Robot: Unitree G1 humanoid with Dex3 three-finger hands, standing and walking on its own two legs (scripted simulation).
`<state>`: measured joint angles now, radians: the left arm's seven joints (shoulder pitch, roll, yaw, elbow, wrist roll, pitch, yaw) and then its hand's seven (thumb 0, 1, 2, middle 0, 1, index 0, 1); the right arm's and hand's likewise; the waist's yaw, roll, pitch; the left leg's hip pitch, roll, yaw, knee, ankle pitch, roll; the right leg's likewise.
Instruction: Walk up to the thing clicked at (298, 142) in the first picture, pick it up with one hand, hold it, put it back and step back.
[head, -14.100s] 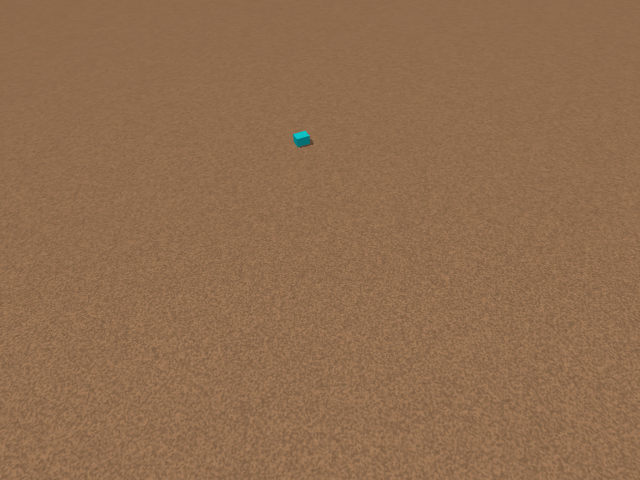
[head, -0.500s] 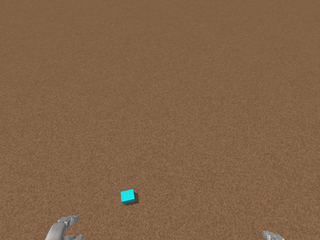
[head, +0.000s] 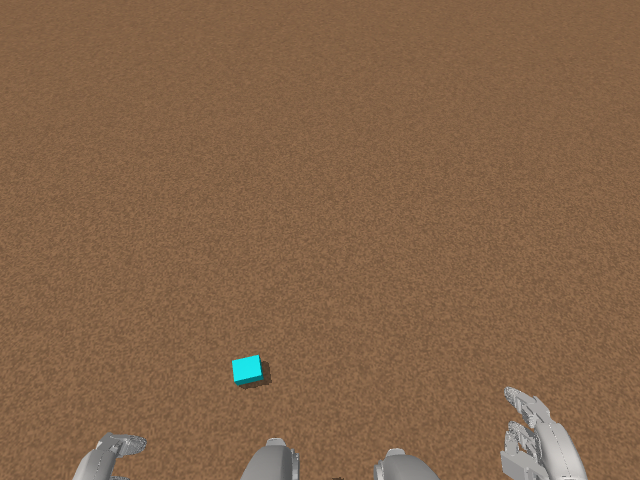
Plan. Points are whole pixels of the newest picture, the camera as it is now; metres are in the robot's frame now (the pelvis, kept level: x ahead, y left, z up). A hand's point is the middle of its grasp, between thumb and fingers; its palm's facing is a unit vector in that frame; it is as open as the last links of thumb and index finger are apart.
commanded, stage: rise first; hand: left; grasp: from above
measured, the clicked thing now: (247, 370) +0.42 +0.22 -0.67
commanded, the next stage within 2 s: none
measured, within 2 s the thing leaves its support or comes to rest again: neither
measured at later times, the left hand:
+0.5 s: hand (166, 455) +0.19 +0.28 -0.28, palm faces -0.40 -0.58 -0.70, open 13.8 cm
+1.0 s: hand (198, 398) +0.31 +0.29 -0.44, palm faces -0.43 -0.13 -0.90, open 13.8 cm
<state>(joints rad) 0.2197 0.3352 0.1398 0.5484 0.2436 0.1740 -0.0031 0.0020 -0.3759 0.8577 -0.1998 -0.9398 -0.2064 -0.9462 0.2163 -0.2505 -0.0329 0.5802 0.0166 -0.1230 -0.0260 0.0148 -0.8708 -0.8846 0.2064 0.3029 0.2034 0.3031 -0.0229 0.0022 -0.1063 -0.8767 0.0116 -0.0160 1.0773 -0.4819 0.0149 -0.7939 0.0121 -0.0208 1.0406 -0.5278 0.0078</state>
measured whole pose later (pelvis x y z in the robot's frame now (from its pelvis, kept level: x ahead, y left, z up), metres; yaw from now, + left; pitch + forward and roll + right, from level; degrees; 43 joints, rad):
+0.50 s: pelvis -0.04 -0.01 -0.14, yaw -1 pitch +31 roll -3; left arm -0.04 0.43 0.12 0.65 0.60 -0.01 0.11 0.00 -0.48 0.94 -0.13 -1.00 -0.13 -1.01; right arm 0.10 -0.29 -0.04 0.61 0.00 -0.20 0.04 0.01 -0.88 -0.89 0.21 0.30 0.20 0.30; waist -0.02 0.00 -0.20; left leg -1.56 0.02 -0.03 1.66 -0.64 0.01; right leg -1.47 0.02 -0.04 1.64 -0.71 0.00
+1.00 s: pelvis -0.10 -0.01 -0.29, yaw -6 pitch +33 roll -6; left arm -0.64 0.62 0.12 1.16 1.07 -0.15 0.33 0.00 -0.48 0.97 -0.16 -0.93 -0.15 -0.95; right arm 0.14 -0.25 -0.02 0.79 -0.07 -0.08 0.07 0.01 -0.90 -0.90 0.21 0.30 0.20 0.30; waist -0.09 0.00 -0.13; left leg -2.13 0.04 -0.09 2.15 -0.61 0.00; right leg -2.02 0.05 -0.09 2.12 -0.69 -0.01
